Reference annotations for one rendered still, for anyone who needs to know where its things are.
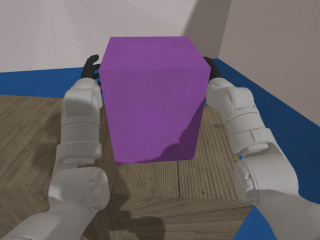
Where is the robot right upper arm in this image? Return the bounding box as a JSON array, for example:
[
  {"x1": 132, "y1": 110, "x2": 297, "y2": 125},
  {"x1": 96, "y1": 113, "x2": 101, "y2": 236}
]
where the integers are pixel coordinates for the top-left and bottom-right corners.
[{"x1": 234, "y1": 152, "x2": 320, "y2": 240}]

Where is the left robot hand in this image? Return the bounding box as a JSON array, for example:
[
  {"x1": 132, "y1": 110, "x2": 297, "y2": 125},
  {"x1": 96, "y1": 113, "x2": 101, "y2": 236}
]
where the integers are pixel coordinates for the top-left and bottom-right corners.
[{"x1": 80, "y1": 54, "x2": 103, "y2": 94}]

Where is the right robot hand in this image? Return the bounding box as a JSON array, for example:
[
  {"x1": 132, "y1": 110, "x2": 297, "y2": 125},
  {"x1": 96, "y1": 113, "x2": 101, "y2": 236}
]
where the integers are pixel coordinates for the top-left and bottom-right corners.
[{"x1": 203, "y1": 56, "x2": 222, "y2": 83}]

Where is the pedestal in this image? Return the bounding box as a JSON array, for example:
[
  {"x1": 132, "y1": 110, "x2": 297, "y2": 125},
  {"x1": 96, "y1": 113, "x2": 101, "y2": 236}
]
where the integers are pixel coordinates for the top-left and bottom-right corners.
[{"x1": 0, "y1": 94, "x2": 254, "y2": 240}]

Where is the left robot forearm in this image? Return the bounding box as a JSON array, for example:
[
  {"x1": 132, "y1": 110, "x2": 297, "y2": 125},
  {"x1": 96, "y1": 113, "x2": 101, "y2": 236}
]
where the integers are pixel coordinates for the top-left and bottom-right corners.
[{"x1": 48, "y1": 77, "x2": 103, "y2": 206}]

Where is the right robot forearm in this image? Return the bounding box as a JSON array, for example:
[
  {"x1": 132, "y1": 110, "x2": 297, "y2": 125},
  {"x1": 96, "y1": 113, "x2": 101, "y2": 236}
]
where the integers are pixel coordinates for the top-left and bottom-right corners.
[{"x1": 206, "y1": 77, "x2": 299, "y2": 191}]

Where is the carton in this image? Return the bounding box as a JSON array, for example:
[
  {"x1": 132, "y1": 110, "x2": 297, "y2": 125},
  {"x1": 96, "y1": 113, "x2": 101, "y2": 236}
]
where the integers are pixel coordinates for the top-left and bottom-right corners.
[{"x1": 98, "y1": 36, "x2": 211, "y2": 165}]

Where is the robot left upper arm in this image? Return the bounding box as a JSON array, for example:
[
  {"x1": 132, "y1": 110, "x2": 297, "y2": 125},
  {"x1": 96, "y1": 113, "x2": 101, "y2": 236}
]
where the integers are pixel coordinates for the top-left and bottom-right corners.
[{"x1": 1, "y1": 166, "x2": 110, "y2": 240}]

